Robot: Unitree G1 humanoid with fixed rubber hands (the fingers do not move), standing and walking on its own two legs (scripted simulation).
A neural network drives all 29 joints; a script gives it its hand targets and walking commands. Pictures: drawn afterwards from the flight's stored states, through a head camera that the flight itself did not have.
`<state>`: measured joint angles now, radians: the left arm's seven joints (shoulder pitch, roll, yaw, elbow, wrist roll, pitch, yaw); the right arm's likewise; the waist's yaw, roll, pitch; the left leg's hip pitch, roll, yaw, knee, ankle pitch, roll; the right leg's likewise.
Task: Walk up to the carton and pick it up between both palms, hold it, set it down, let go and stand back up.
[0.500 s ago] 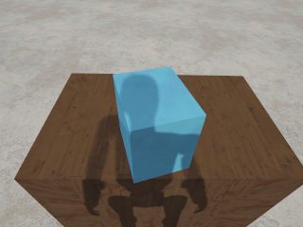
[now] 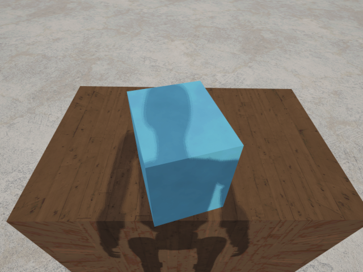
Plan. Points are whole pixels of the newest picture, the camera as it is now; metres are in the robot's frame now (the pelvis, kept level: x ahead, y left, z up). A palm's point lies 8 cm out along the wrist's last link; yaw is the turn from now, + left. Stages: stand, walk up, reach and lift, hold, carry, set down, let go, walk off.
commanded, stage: stand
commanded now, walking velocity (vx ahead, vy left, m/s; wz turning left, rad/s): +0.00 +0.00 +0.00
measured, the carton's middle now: (177, 152) +0.43 +0.02 +0.01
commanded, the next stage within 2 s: none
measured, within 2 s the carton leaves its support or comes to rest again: neither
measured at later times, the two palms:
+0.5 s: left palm out of the picture +0.02 +0.23 -0.14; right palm out of the picture +0.02 -0.23 -0.13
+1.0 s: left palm out of the picture +0.01 +0.23 -0.14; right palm out of the picture +0.01 -0.22 -0.13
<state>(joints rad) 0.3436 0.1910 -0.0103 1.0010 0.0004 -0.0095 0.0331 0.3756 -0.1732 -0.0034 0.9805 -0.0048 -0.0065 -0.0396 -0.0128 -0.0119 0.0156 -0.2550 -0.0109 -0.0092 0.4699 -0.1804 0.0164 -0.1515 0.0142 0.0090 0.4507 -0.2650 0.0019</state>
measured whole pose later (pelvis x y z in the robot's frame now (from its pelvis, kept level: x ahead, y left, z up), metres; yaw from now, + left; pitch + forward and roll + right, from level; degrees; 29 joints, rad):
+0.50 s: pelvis +0.02 +0.00 +0.00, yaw +0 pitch -1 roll +0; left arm 0.32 0.19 -0.02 1.04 0.00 -0.01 0.04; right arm 0.33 -0.17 0.01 1.02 0.00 -0.01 -0.05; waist -0.01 -0.01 0.03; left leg -0.23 -0.02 -0.01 0.45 -0.20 0.02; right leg -0.12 0.01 0.01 0.42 -0.28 0.00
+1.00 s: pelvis +0.02 +0.00 +0.00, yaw +0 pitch -1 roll +0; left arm 0.33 0.18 -0.02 1.07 0.00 0.00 0.04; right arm 0.32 -0.16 0.01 1.05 0.00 -0.01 -0.05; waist -0.01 -0.02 0.03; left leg -0.22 -0.03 -0.01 0.44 -0.20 0.02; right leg -0.11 -0.01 0.01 0.41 -0.28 0.01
